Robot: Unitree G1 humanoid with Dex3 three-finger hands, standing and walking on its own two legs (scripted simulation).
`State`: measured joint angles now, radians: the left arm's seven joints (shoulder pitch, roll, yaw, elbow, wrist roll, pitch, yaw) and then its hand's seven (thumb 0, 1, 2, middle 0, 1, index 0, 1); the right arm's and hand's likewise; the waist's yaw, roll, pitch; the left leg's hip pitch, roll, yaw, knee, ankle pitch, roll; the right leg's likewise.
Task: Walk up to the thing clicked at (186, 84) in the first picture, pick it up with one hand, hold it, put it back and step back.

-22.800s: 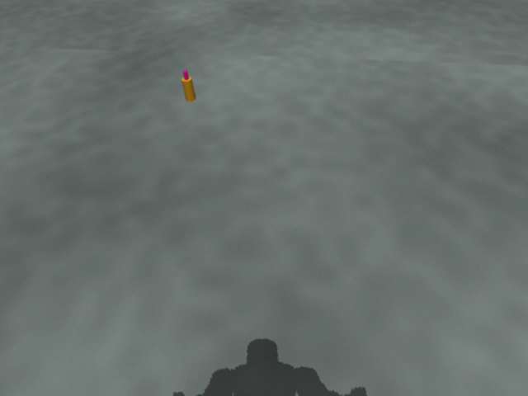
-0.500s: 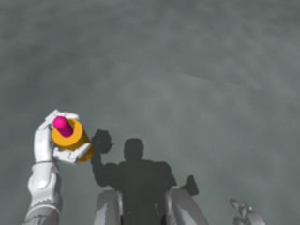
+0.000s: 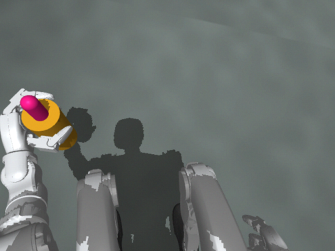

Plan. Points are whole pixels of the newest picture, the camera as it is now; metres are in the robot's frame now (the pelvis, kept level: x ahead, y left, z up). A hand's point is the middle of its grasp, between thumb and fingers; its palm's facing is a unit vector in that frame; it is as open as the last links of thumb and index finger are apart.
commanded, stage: crouch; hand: left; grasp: from the side
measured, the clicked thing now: (48, 122) +0.43 +0.24 -0.07
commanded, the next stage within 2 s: lower in 0.66 s
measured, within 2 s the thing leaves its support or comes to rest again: rests again in 1.98 s
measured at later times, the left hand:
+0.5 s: hand (60, 130) +0.44 +0.25 -0.16, palm faces +0.16 -0.99 -0.04, open 9.8 cm
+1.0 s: hand (66, 137) +0.44 +0.25 -0.23, palm faces +0.17 -0.99 -0.02, open 9.8 cm
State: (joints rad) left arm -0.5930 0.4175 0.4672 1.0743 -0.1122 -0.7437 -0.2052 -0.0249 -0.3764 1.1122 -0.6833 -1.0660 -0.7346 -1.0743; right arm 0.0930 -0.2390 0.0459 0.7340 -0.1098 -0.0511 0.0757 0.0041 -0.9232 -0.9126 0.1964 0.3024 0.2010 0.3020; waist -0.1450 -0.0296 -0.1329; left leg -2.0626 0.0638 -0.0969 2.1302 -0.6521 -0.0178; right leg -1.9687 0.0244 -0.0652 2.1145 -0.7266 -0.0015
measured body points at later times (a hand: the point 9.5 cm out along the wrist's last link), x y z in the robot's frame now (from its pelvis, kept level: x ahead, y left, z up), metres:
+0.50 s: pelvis -0.01 +0.00 -0.08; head +0.21 +0.07 +0.30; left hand +0.43 +0.30 -0.16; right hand +0.09 -0.27 -0.19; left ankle +0.09 +0.13 -0.38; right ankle +0.08 -0.12 -0.38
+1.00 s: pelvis -0.01 +0.01 -0.11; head +0.23 +0.10 +0.26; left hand +0.43 +0.30 -0.22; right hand +0.10 -0.27 -0.20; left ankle +0.09 +0.13 -0.38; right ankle +0.08 -0.12 -0.38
